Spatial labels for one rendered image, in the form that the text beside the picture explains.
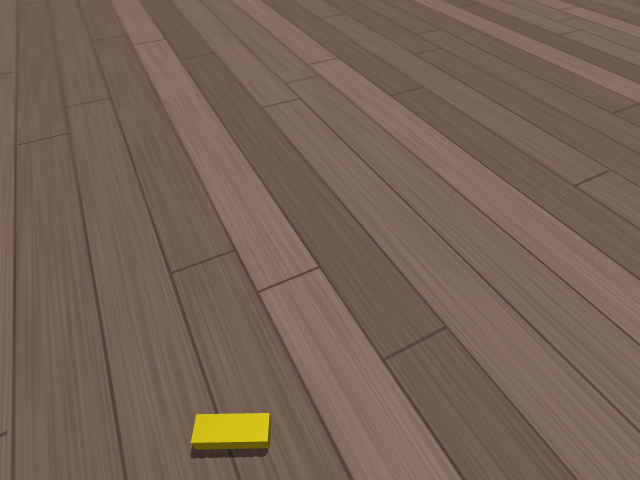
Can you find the carton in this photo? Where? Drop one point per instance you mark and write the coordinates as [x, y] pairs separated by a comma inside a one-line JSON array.
[[231, 431]]

